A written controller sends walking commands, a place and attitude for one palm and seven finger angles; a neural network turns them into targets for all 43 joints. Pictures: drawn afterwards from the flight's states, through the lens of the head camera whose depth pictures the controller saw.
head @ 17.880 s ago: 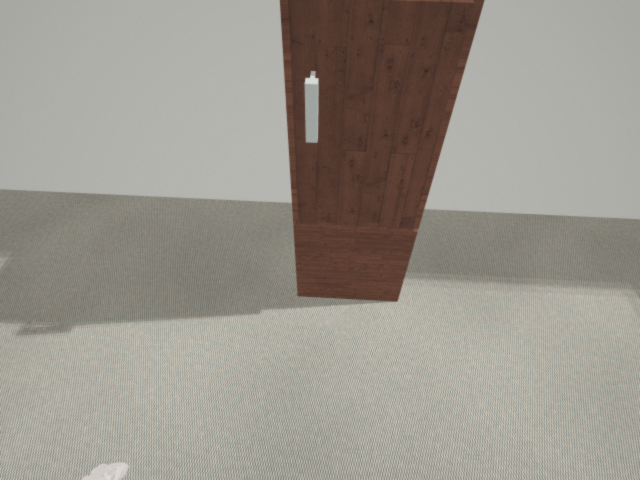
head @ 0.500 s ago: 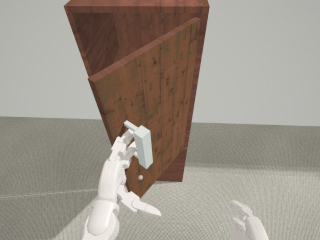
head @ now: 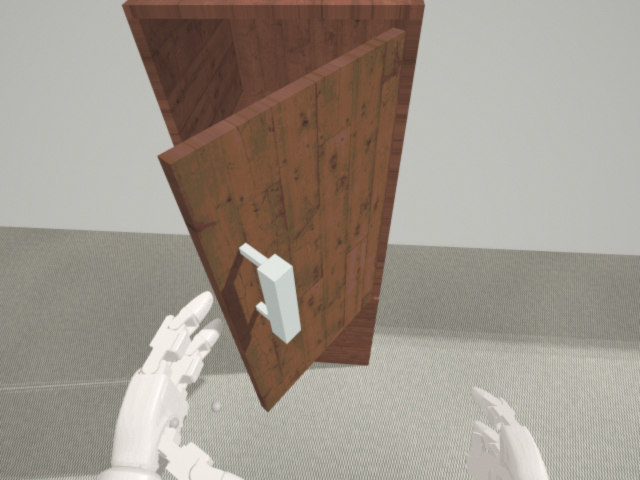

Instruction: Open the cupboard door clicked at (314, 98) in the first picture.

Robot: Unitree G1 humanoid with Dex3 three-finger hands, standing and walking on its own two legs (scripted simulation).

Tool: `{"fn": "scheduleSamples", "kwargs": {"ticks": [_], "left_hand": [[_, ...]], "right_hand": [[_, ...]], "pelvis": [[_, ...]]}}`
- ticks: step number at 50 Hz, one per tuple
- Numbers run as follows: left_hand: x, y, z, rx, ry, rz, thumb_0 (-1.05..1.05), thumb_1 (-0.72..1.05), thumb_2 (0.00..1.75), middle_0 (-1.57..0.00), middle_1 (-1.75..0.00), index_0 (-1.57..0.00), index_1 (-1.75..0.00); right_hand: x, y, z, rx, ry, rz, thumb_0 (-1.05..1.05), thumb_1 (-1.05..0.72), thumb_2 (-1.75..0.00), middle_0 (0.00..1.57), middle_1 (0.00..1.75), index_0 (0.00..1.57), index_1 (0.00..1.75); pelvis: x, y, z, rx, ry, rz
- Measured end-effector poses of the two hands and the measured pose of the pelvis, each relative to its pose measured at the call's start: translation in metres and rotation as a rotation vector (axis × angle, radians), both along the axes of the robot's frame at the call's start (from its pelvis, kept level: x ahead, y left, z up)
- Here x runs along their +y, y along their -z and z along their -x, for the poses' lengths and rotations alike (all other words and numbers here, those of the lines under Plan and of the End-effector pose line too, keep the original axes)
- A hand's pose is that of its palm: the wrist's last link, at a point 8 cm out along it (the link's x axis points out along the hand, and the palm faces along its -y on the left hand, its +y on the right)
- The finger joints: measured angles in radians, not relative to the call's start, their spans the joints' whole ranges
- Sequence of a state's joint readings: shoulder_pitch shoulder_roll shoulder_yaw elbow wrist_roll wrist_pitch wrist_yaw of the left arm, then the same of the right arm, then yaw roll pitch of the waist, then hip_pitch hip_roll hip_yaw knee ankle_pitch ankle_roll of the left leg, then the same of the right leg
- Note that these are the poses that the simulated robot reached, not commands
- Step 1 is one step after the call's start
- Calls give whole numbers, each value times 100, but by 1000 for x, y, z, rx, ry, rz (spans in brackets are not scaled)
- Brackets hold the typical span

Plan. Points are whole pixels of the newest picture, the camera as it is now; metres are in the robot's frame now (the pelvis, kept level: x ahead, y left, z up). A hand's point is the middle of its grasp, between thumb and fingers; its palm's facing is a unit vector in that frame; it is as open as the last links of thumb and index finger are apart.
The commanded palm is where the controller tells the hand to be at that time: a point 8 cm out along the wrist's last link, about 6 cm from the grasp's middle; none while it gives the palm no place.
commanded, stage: slide the hand sideways off the handle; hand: left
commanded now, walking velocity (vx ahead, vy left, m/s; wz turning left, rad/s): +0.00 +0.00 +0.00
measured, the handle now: (268, 292) +0.32 +0.08 +0.09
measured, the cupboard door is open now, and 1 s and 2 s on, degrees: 54 54 54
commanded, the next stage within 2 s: draw the hand back to the body in 0.18 s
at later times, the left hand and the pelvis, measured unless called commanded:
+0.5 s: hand (173, 410) +0.18 +0.15 +0.11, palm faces -0.03 -1.00 -0.05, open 16.3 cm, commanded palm +0.15 +0.21 +0.12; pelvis -0.01 +0.01 +0.00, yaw +0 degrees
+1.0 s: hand (78, 388) +0.18 +0.22 +0.14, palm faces +0.22 -0.93 -0.30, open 14.8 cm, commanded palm +0.15 +0.27 +0.17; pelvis +0.01 +0.03 +0.03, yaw +0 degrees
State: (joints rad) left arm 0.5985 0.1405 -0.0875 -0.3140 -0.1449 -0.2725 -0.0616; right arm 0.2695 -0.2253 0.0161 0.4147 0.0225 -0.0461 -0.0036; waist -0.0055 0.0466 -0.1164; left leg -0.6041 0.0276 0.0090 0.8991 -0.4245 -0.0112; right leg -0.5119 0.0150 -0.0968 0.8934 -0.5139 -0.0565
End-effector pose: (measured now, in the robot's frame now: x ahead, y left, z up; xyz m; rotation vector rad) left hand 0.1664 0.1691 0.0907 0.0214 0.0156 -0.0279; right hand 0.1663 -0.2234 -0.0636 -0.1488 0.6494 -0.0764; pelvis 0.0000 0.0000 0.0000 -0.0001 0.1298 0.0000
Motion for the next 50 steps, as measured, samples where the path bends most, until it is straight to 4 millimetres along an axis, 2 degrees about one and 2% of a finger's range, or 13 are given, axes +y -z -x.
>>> {"fn": "scheduleSamples", "kwargs": {"ticks": [10, 18, 27, 38, 40, 45, 50], "left_hand": [[13, 1, 18, -6, 23, 3, -1, -50, 30, -15, -30, -15, -30], [14, 0, 11, -26, 39, 5, -1, -50, 30, -15, -30, -15, -30], [40, -21, 10, -40, 3, -31, -1, -50, 30, -15, -30, -15, -30], [65, -39, 12, -37, -6, -46, -1, -49, 30, -15, -30, -15, -30], [71, -43, 13, -40, -13, -52, -1, -47, 31, -15, -30, -15, -30], [88, -59, 14, -10, -159, -225, -1, -37, 36, -16, -30, -15, -30], [100, -66, 17, 24, -257, -288, 0, -22, 42, -16, -30, -16, -30]], "right_hand": [[-3, 4, 2, -14, 22, 20, 1, -91, -90, 20, 30, 20, 30], [8, 4, 4, -37, 21, 11, 1, -91, -90, 20, 30, 20, 30], [21, -4, 4, -54, 31, -13, 1, -91, -90, 20, 30, 20, 30], [25, -19, -7, -93, 15, 11, 1, -91, -90, 20, 30, 20, 30], [26, -22, -10, -101, 12, 14, 1, -91, -90, 20, 30, 20, 30], [31, -29, -13, -82, 13, 40, 1, -91, -90, 20, 30, 20, 30], [39, -33, -15, -48, 1, 46, 1, -91, -90, 20, 30, 20, 30]], "pelvis": [[4, 6, 4, 12, -11, 10], [10, 8, 9, 15, -7, 16], [16, 0, 4, -10, -3, 23], [22, -8, 0, -39, -10, 29], [23, -10, -1, -45, -12, 31], [26, -20, -3, -77, -2, 30], [30, -31, -6, -105, 1, 25]]}}
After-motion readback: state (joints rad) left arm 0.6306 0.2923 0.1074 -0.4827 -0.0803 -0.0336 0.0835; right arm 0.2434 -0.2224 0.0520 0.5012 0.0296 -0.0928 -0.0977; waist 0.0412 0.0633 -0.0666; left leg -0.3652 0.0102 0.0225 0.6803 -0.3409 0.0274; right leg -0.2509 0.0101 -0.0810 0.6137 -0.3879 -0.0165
